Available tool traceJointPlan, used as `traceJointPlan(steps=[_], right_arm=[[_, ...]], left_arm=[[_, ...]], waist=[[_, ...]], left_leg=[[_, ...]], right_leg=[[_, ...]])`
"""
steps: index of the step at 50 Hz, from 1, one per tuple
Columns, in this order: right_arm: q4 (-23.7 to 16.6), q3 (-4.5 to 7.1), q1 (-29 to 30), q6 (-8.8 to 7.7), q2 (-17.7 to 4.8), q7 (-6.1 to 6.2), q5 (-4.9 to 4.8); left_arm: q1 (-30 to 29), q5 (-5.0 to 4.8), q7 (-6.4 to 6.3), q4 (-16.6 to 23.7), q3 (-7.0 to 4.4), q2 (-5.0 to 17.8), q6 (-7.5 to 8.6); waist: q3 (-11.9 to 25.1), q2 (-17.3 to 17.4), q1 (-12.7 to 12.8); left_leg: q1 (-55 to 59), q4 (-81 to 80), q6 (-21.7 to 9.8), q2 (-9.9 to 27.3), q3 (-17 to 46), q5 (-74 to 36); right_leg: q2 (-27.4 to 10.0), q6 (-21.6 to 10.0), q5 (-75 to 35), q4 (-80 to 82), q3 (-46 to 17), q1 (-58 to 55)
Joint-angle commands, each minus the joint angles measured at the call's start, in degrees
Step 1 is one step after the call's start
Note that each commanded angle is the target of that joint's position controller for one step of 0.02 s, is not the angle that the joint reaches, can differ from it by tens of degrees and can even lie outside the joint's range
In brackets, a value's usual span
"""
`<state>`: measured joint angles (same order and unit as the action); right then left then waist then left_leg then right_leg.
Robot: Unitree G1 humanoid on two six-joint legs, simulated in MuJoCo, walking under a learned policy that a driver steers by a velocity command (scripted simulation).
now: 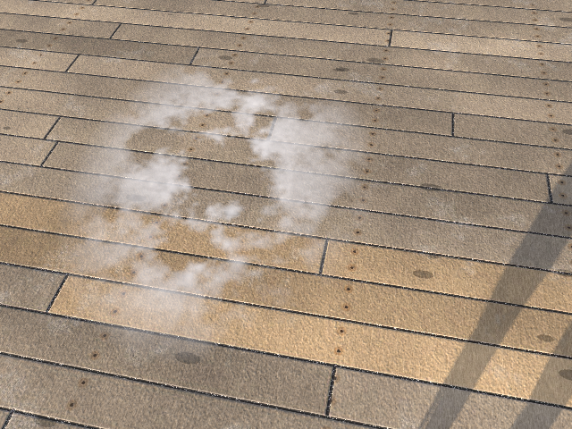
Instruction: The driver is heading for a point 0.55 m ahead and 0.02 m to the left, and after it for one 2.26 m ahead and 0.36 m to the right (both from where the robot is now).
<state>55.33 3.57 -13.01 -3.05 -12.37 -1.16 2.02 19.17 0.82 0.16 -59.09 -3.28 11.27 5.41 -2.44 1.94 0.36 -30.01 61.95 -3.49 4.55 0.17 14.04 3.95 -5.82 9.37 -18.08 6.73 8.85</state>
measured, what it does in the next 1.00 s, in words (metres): walks ahead: left foot, then right foot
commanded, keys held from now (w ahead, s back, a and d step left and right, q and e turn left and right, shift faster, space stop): w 0.56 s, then no key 0.44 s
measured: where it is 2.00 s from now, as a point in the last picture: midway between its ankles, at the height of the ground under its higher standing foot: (290, 425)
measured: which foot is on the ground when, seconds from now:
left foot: up 0.00-0.32, down 0.34-0.86, up 0.88-1.00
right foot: down 0.00-0.34, up 0.36-0.82, down 0.84-1.00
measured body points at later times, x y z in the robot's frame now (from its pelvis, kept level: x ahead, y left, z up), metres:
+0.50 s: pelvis +0.27 +0.05 -0.01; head +0.30 +0.06 +0.44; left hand +0.29 +0.30 -0.16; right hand +0.34 -0.20 -0.14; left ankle +0.32 +0.11 -0.75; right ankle +0.18 -0.07 -0.65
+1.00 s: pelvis +0.46 +0.02 -0.01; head +0.49 +0.01 +0.44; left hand +0.53 +0.25 -0.15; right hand +0.47 -0.21 -0.17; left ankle +0.38 +0.13 -0.70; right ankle +0.54 -0.05 -0.75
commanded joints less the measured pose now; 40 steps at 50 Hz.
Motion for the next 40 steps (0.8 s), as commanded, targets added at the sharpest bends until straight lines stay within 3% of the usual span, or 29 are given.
traceJointPlan(steps=[1,6,12,15,16,17,18,19,20,21,22,24,28,30,33,37,40], right_arm=[[-2.1,0.22,-1.0,1.0,-1.7,-0.61,0.17],[-5.7,-0.52,9.6,0.79,-1.2,-0.79,-0.64],[-8.7,-0.95,17.1,-0.03,-1.6,-0.59,-0.76],[-7.9,-0.3,12.3,-0.8,-2.8,-0.04,-0.76],[-5.9,0.31,6.1,-1.15,-3.8,0.42,-0.69],[-2.6,1.12,-3.9,-1.7,-5.1,0.94,-0.16],[-0.5,2.46,-14.3,-2.09,-9.7,1.57,1.4],[-0.1,3.65,-15.7,-1.73,-14.4,1.19,1.49],[-1.0,3.16,-10.2,-0.98,-11.6,0.74,-0.7],[-2.0,2.11,-4.1,-1.06,-8.3,0.58,-1.21],[-2.0,1.23,-1.7,-1.49,-5.1,0.36,-0.98],[-0.5,0.26,-1.9,-2.12,-2.4,0.84,-1.31],[1.7,0.41,-7.0,-3.4,-4.8,1.26,-1.48],[2.1,0.03,-8.7,-3.42,-4.7,1.28,-1.41],[2.7,-0.65,-10.2,-3.16,-4.1,1.26,-1.37],[4.2,-1.18,-13.3,-2.48,-3.9,1.81,-1.13],[4.6,-1.21,-12.1,-1.88,-4.1,2.46,-0.82]], left_arm=[[3.3,-0.28,-0.21,1.5,-0.54,5.6,1.13],[8.1,-0.3,-0.25,0.5,0.02,5.3,0.95],[12.5,0.49,-1.02,-1.6,0.1,5.7,0.59],[10.0,0.78,-1.45,-1.6,-0.29,7.2,0.39],[9.2,0.82,-1.42,-1.6,-0.45,7.7,0.19],[7.9,0.43,-1.3,-1.2,-0.38,7.6,-0.05],[7.5,-0.29,-1.07,0.8,0.26,5.8,0.01],[14.9,-2.46,-0.31,1.2,1.04,0.4,-0.13],[9.4,-0.8,-0.55,1.2,-0.4,6.1,-0.4],[4.3,-0.55,-0.3,3.1,-0.58,6.0,-0.12],[2.4,-0.44,-0.16,3.3,-0.46,5.1,0.08],[3.9,1.05,0.39,2.8,-0.27,2.9,-1.28],[-0.5,1.48,1.35,4.5,-0.32,2.3,-3.03],[-4.7,1.27,1.27,5.7,-0.27,2.7,-3.3],[-8.9,0.45,0.83,6.8,0.65,1.3,-3.11],[-12.1,0.07,-0.08,7.0,1.27,1.6,-2.85],[-9.4,0.43,-0.89,5.7,0.89,3.1,-2.07]], waist=[[-1.4,-4.6,-1.4],[-3.1,-5.1,1.1],[-4.3,-5.9,2.9],[-1.8,-6.7,-0.3],[1.5,-6.7,-2.9],[6.6,-5.0,-7.1],[13.8,-0.1,-10.3],[19.8,13.3,-6.3],[15.2,2.7,-5.4],[6.9,1.2,-3.5],[3.2,-1.3,-2.1],[1.5,0.1,1.0],[-0.4,0.9,1.6],[-2.2,0.4,1.2],[-1.3,1.9,0.5],[0.4,4.1,-1.5],[0.9,4.5,-0.3]], left_leg=[[-6.2,-3.7,1.5,2.3,-0.7,-5.8],[-8.2,-17.4,2.5,1.2,-3.3,-13.2],[-7.9,-27.4,-0.1,-1.2,-5.0,-11.4],[1.3,-30.8,-3.0,-4.6,-6.5,-5.0],[8.4,-32.6,-4.2,-6.6,-7.2,-4.1],[21.0,-35.9,-5.8,-6.6,-6.8,-7.6],[36.7,-36.2,-8.9,5.4,6.3,-4.3],[50.4,-43.2,-17.5,20.9,35.2,-1.3],[44.8,-46.2,-15.2,17.7,35.2,3.6],[36.1,-47.7,-13.2,15.9,25.9,2.5],[29.5,-49.9,-11.5,13.4,20.3,-3.1],[22.1,-52.4,-8.9,9.5,12.6,-7.6],[21.1,-54.9,-9.0,7.5,7.3,-13.8],[21.6,-54.2,-8.5,6.7,4.1,-27.3],[21.9,-50.3,-6.0,3.9,-1.9,-44.9],[27.3,-46.6,-5.1,4.2,-2.7,-48.9],[30.4,-40.8,-5.4,6.2,-0.8,-50.4]], right_leg=[[-15.4,-5.7,-11.5,11.7,-12.6,-1.7],[-13.8,-4.5,-18.0,11.9,-9.2,-5.7],[-16.4,-5.3,-26.8,8.4,-8.1,-15.7],[-17.1,-4.0,-44.1,0.6,-6.5,-17.3],[-16.4,-3.3,-49.8,-6.7,-5.9,-17.1],[-14.3,-2.1,-46.6,-17.8,-4.0,-12.5],[-11.3,-1.0,-26.4,-34.9,-2.2,0.3],[0.5,1.2,19.6,-55.9,-1.8,21.2],[-2.5,0.0,17.8,-59.5,-10.1,26.2],[-5.1,-0.2,12.3,-57.4,-9.9,27.8],[-6.9,-0.1,8.8,-54.2,-9.7,25.9],[-9.0,1.1,6.8,-49.1,-9.2,20.5],[-10.1,3.3,3.0,-43.2,-7.0,23.4],[-10.2,4.5,-0.2,-38.5,-5.6,25.6],[-8.1,5.0,-4.4,-28.1,-2.8,21.6],[-5.4,3.7,-8.0,-19.6,-1.5,17.8],[-4.0,1.8,-3.5,-14.7,-2.5,13.6]])
Velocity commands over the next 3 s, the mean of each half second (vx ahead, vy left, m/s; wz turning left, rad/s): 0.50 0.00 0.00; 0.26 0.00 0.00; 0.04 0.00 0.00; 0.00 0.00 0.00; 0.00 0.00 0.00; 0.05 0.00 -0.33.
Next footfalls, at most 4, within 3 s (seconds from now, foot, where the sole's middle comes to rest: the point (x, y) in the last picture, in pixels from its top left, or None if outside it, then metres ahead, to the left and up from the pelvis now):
0.34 left None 0.36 0.11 -0.78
0.84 right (333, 390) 0.58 -0.05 -0.78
1.18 left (246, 425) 0.50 0.15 -0.78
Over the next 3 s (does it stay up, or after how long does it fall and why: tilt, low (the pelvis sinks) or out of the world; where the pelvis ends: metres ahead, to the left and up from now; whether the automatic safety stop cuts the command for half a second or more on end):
stays up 0.54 0.03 -0.01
